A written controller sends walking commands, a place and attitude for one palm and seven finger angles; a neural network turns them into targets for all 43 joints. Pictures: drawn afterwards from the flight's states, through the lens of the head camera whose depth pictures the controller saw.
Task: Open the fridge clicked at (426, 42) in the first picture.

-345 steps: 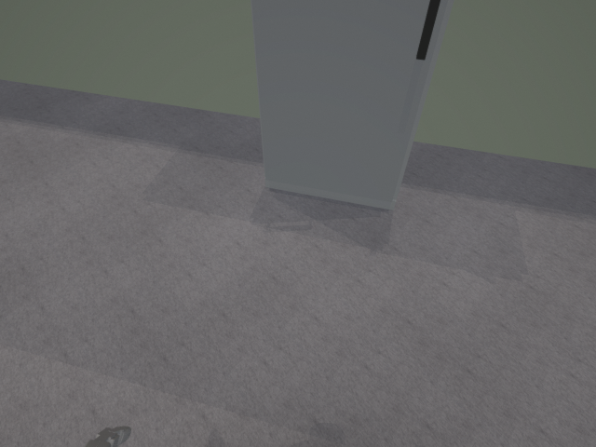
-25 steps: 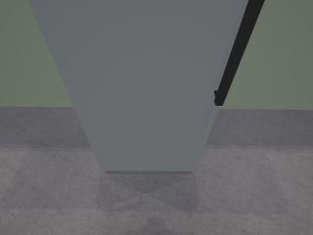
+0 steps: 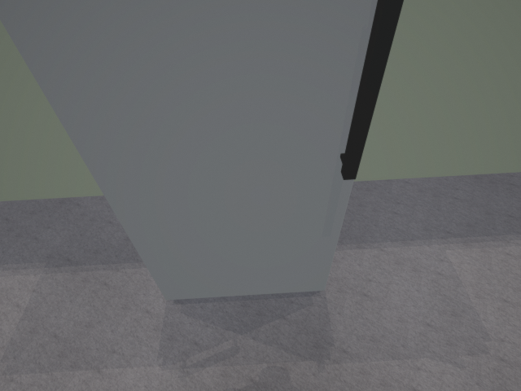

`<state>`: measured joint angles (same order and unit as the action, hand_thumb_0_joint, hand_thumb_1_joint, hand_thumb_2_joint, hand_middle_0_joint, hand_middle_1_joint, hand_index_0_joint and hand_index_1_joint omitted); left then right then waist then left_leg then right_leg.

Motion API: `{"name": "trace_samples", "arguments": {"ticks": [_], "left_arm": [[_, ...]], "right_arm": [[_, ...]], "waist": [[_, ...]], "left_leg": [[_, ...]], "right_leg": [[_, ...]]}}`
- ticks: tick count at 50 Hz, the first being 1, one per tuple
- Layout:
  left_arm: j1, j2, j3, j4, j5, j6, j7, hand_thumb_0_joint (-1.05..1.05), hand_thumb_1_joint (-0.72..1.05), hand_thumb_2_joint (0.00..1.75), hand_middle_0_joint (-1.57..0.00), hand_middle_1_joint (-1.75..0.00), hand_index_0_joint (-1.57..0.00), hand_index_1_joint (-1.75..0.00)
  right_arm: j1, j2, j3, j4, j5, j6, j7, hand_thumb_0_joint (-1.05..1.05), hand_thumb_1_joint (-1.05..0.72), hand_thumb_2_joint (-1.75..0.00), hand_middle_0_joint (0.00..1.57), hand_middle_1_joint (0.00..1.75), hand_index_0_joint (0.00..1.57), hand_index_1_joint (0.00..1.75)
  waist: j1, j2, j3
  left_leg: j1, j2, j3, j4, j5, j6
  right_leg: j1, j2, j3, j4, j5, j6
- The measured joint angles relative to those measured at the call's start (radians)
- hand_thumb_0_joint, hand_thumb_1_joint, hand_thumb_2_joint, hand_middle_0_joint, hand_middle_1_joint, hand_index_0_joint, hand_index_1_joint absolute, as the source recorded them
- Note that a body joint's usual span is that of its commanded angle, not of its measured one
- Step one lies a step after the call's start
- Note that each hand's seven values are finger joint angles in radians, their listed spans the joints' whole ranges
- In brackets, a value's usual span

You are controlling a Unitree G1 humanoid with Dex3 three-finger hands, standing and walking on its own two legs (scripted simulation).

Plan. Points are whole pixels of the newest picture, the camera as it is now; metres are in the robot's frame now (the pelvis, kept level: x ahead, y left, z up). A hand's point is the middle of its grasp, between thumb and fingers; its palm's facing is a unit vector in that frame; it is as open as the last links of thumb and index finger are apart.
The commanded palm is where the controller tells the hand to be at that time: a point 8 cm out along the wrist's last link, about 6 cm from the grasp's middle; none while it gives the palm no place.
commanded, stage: shuffle to correct the standing spot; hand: right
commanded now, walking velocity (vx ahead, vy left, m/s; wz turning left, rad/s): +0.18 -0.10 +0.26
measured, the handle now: (370, 60) +0.56 -0.17 +0.24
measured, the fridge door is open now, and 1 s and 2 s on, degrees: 0 0 0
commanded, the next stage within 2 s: come to a stop and stand still in 0.20 s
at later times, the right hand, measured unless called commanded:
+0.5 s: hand (355, 352) +0.23 -0.16 -0.17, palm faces -0.02 +0.98 -0.21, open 7.3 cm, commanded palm none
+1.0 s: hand out of the picture +0.11 -0.28 -0.17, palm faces +0.03 +0.95 -0.30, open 7.3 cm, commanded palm none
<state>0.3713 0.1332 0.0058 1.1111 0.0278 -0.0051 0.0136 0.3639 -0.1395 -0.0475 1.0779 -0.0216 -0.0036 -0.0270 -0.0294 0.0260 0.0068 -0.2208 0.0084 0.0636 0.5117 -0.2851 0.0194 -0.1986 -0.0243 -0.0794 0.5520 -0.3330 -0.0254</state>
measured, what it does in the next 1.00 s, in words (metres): walks ahead: left foot, then right foot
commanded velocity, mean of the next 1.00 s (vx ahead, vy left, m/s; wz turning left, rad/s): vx -0.02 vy -0.05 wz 0.01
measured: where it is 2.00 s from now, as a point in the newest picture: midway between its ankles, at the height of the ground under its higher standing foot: outside the picture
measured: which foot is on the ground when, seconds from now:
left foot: down 0.00-0.02, up 0.04-0.40, down 0.42-0.82, up 0.84-1.00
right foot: down 0.00-0.42, up 0.44-0.80, down 0.82-1.00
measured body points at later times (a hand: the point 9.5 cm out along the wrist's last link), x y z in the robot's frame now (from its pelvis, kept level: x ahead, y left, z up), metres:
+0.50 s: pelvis +0.11 +0.01 -0.01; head +0.15 +0.02 +0.44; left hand +0.00 +0.19 -0.17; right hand +0.24 -0.21 -0.15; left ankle +0.17 +0.09 -0.73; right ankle +0.00 -0.10 -0.69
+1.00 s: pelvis +0.08 -0.07 -0.01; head +0.05 -0.05 +0.44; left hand +0.17 +0.16 -0.15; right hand +0.11 -0.33 -0.14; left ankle +0.12 +0.04 -0.72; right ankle +0.10 -0.14 -0.73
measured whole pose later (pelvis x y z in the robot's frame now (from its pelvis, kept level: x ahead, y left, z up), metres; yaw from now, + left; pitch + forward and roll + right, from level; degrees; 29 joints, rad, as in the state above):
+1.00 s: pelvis +0.08 -0.07 -0.01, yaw +3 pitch -3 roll -1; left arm 0.22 0.19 0.02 0.86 0.03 0.04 0.01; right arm 0.31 -0.21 -0.04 0.97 -0.02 0.06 -0.03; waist -0.03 -0.04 -0.02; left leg -0.37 0.02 0.01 0.76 -0.36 0.01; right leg -0.25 0.05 -0.12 0.60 -0.31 -0.08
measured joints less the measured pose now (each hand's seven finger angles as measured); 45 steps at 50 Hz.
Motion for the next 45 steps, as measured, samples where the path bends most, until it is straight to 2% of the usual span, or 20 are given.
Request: {"name": "trace_samples", "arguments": {"ticks": [2, 4, 7, 10, 12, 15, 19, 21, 25, 27, 29, 34, 38, 40, 41, 42, 45], "left_arm": [[0.015, -0.002, 0.002, -0.014, 0.003, -0.016, 0.003, 0.00, 0.91, 0.90, -0.20, -0.30, -0.19, -0.29], [0.031, -0.002, 0.002, -0.028, 0.004, -0.029, 0.012, 0.00, 0.91, 0.90, -0.19, -0.30, -0.19, -0.29], [0.057, -0.015, -0.005, -0.032, 0.004, -0.045, 0.019, 0.00, 0.91, 0.90, -0.19, -0.30, -0.19, -0.29], [0.083, -0.039, -0.018, -0.017, 0.004, -0.054, 0.021, 0.00, 0.91, 0.90, -0.19, -0.30, -0.19, -0.29], [0.098, -0.054, -0.023, -0.004, 0.005, -0.055, 0.021, 0.00, 0.91, 0.90, -0.20, -0.30, -0.19, -0.29], [0.115, -0.065, -0.026, 0.015, 0.007, -0.052, 0.019, 0.00, 0.91, 0.90, -0.20, -0.30, -0.20, -0.29], [0.129, -0.061, -0.021, 0.035, 0.003, -0.040, 0.016, 0.00, 0.90, 0.90, -0.20, -0.30, -0.20, -0.29], [0.145, -0.063, -0.018, 0.043, -0.008, -0.031, 0.014, 0.00, 0.90, 0.90, -0.20, -0.30, -0.20, -0.30], [0.067, -0.041, 0.007, 0.029, -0.026, 0.007, 0.018, 0.00, 0.90, 0.90, -0.20, -0.30, -0.20, -0.30], [0.003, -0.027, 0.022, 0.006, -0.025, 0.025, 0.020, 0.00, 0.91, 0.90, -0.20, -0.30, -0.20, -0.29], [-0.062, -0.009, 0.034, -0.024, -0.021, 0.038, 0.017, 0.00, 0.91, 0.90, -0.20, -0.30, -0.20, -0.29], [-0.182, 0.028, 0.052, -0.099, -0.010, 0.044, 0.005, 0.00, 0.91, 0.90, -0.19, -0.30, -0.19, -0.29], [-0.219, 0.044, 0.054, -0.142, -0.010, 0.039, -0.001, 0.00, 0.91, 0.90, -0.19, -0.30, -0.19, -0.29], [-0.206, 0.061, 0.058, -0.184, -0.013, 0.036, -0.002, 0.00, 0.91, 0.90, -0.19, -0.30, -0.19, -0.29], [-0.195, 0.072, 0.060, -0.203, -0.013, 0.029, 0.000, 0.00, 0.91, 0.90, -0.19, -0.30, -0.19, -0.29], [-0.189, 0.074, 0.061, -0.214, -0.011, 0.025, 0.002, 0.00, 0.91, 0.90, -0.19, -0.30, -0.19, -0.29], [-0.163, 0.070, 0.046, -0.243, 0.000, 0.036, 0.002, 0.00, 0.91, 0.90, -0.19, -0.30, -0.19, -0.29]], "right_arm": [[0.015, -0.004, -0.003, 0.011, -0.003, 0.014, 0.003, 0.00, -0.91, -0.90, 0.20, 0.30, 0.20, 0.30], [0.012, 0.000, -0.001, 0.022, -0.008, 0.027, 0.007, 0.00, -0.91, -0.90, 0.20, 0.30, 0.20, 0.30], [-0.023, -0.002, -0.003, 0.018, -0.011, 0.021, 0.018, 0.00, -0.91, -0.90, 0.20, 0.30, 0.20, 0.30], [-0.077, -0.014, -0.008, -0.005, -0.012, 0.015, 0.017, 0.01, -0.92, -0.90, 0.20, 0.30, 0.20, 0.30], [-0.114, -0.028, -0.013, -0.019, -0.010, 0.016, 0.017, 0.01, -0.94, -0.90, 0.20, 0.30, 0.20, 0.30], [-0.171, -0.034, -0.014, -0.044, -0.005, 0.016, 0.021, 0.01, -0.94, -0.90, 0.20, 0.30, 0.20, 0.30], [-0.235, -0.021, -0.006, -0.080, -0.003, -0.001, 0.019, 0.01, -0.93, -0.90, 0.20, 0.30, 0.20, 0.30], [-0.245, -0.021, 0.002, -0.098, -0.004, -0.024, 0.013, 0.01, -0.93, -0.90, 0.20, 0.30, 0.20, 0.30], [-0.268, -0.003, 0.013, -0.107, 0.003, -0.043, -0.008, 0.00, -0.92, -0.90, 0.20, 0.30, 0.20, 0.30], [-0.264, 0.000, 0.015, -0.106, 0.004, -0.033, -0.016, 0.00, -0.92, -0.90, 0.20, 0.30, 0.20, 0.30], [-0.256, 0.003, 0.008, -0.104, 0.008, -0.020, -0.024, -0.01, -0.92, -0.90, 0.20, 0.30, 0.20, 0.30], [-0.240, -0.030, -0.008, -0.115, -0.003, 0.010, -0.018, -0.02, -0.94, -0.90, 0.20, 0.30, 0.21, 0.30], [-0.211, -0.054, -0.008, -0.119, -0.011, 0.025, -0.018, -0.01, -0.93, -0.90, 0.20, 0.30, 0.21, 0.30], [-0.171, -0.057, 0.005, -0.122, -0.009, 0.034, -0.026, -0.01, -0.93, -0.90, 0.20, 0.30, 0.21, 0.30], [-0.150, -0.056, 0.010, -0.120, -0.006, 0.040, -0.026, -0.01, -0.92, -0.90, 0.20, 0.30, 0.21, 0.30], [-0.138, -0.059, 0.012, -0.113, -0.002, 0.048, -0.025, 0.00, -0.92, -0.90, 0.20, 0.30, 0.21, 0.30], [-0.092, -0.062, 0.009, -0.102, 0.000, 0.074, -0.022, 0.00, -0.92, -0.90, 0.20, 0.30, 0.21, 0.30]], "waist": [[0.004, 0.020, -0.008], [0.019, 0.011, -0.008], [0.041, 0.000, 0.011], [0.045, 0.002, 0.036], [0.048, 0.000, 0.051], [0.054, -0.009, 0.074], [0.066, -0.033, 0.097], [0.065, -0.023, 0.090], [0.066, -0.039, 0.111], [0.059, -0.024, 0.113], [0.054, -0.015, 0.108], [0.034, -0.001, 0.092], [0.011, 0.012, 0.077], [0.011, -0.001, 0.045], [0.017, -0.018, 0.027], [0.020, -0.019, 0.020], [0.010, -0.037, -0.014]], "left_leg": [[-0.033, 0.014, -0.016, 0.091, -0.093, 0.019], [-0.106, 0.013, -0.012, 0.278, -0.164, 0.027], [-0.218, 0.025, 0.002, 0.496, -0.145, 0.028], [-0.297, 0.042, 0.015, 0.566, -0.101, 0.017], [-0.325, 0.051, 0.027, 0.542, -0.082, 0.013], [-0.328, 0.057, 0.045, 0.426, -0.065, 0.015], [-0.256, 0.033, 0.063, 0.205, -0.009, 0.028], [-0.174, 0.032, 0.063, 0.075, 0.151, 0.034], [-0.147, 0.024, 0.091, 0.128, 0.046, 0.063], [-0.130, 0.026, 0.088, 0.102, 0.049, 0.060], [-0.122, 0.025, 0.085, 0.067, 0.074, 0.054], [-0.136, 0.028, 0.077, 0.026, 0.115, 0.046], [-0.154, 0.037, 0.072, 0.027, 0.131, 0.030], [-0.173, 0.048, 0.063, 0.059, 0.123, 0.013], [-0.182, 0.053, 0.063, 0.086, 0.111, 0.002], [-0.183, 0.064, 0.050, 0.116, 0.083, -0.006], [-0.191, 0.043, -0.020, 0.220, -0.087, -0.006]], "right_leg": [[0.021, 0.016, -0.024, -0.017, -0.016, -0.015], [0.046, 0.019, -0.041, -0.050, -0.023, -0.029], [0.091, 0.029, -0.049, -0.125, 0.003, -0.038], [0.136, 0.040, -0.054, -0.191, 0.022, -0.040], [0.163, 0.045, -0.057, -0.219, 0.023, -0.037], [0.198, 0.051, -0.062, -0.237, 0.009, -0.032], [0.223, 0.048, -0.064, -0.187, -0.054, -0.017], [0.201, 0.053, -0.057, -0.079, -0.113, -0.006], [-0.002, 0.035, 0.031, 0.378, -0.232, 0.019], [-0.098, 0.027, 0.044, 0.500, -0.231, 0.032], [-0.175, 0.010, 0.056, 0.535, -0.191, 0.044], [-0.258, -0.018, 0.066, 0.474, -0.089, 0.066], [-0.204, -0.013, 0.051, 0.321, -0.108, 0.073], [-0.134, 0.003, 0.036, 0.182, -0.086, 0.067], [-0.097, 0.008, 0.029, 0.101, -0.022, 0.047], [-0.085, 0.022, 0.021, 0.094, 0.009, 0.017], [-0.054, 0.042, -0.011, 0.090, -0.003, -0.034]]}}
